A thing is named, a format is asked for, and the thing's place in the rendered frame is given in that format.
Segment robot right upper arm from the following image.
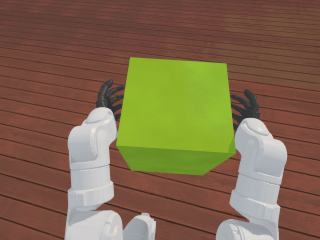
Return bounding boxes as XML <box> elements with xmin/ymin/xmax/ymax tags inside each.
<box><xmin>215</xmin><ymin>219</ymin><xmax>275</xmax><ymax>240</ymax></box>

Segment robot right forearm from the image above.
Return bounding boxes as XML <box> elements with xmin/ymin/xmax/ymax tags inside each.
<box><xmin>229</xmin><ymin>118</ymin><xmax>287</xmax><ymax>240</ymax></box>

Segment carton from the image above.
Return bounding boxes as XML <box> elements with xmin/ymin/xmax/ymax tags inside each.
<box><xmin>116</xmin><ymin>57</ymin><xmax>236</xmax><ymax>176</ymax></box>

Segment left robot hand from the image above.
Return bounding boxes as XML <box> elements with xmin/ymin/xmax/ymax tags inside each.
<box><xmin>96</xmin><ymin>79</ymin><xmax>125</xmax><ymax>121</ymax></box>

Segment right robot hand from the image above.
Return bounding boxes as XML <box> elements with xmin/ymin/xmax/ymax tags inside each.
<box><xmin>230</xmin><ymin>89</ymin><xmax>260</xmax><ymax>131</ymax></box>

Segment robot left upper arm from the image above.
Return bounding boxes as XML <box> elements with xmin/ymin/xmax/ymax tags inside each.
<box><xmin>65</xmin><ymin>210</ymin><xmax>123</xmax><ymax>240</ymax></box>

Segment robot left thigh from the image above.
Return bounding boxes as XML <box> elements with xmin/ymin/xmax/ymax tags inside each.
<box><xmin>122</xmin><ymin>215</ymin><xmax>156</xmax><ymax>240</ymax></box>

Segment robot left forearm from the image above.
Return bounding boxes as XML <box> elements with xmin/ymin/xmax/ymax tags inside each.
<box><xmin>64</xmin><ymin>107</ymin><xmax>118</xmax><ymax>240</ymax></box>

